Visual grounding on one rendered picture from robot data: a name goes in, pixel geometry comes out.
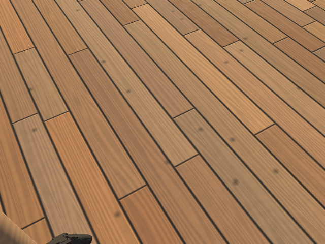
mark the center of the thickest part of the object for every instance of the left robot hand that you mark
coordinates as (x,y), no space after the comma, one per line
(71,239)

